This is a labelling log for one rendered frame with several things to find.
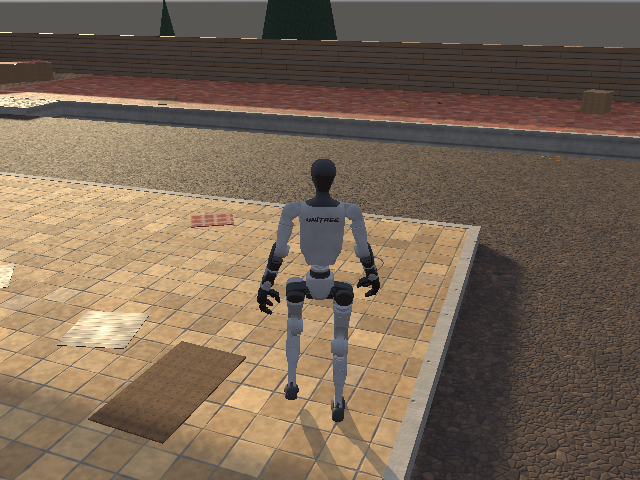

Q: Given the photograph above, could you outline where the robot left upper arm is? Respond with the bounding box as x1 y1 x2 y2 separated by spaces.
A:
273 201 302 258

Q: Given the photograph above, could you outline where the robot left forearm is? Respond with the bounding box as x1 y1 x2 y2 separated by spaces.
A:
260 242 283 291

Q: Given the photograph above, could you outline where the left robot thigh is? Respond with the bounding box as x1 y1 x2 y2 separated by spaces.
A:
286 277 306 336

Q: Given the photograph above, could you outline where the robot right upper arm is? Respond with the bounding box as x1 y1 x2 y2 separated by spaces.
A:
343 202 370 258

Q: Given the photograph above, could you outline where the robot right forearm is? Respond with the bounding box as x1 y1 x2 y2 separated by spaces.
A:
360 242 378 281

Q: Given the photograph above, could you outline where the left robot hand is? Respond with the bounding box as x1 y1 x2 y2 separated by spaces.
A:
257 287 280 315

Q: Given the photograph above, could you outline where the robot right shin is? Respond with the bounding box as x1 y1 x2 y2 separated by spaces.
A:
333 339 348 408

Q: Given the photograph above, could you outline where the right robot hand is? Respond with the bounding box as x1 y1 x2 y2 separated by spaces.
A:
357 277 380 297

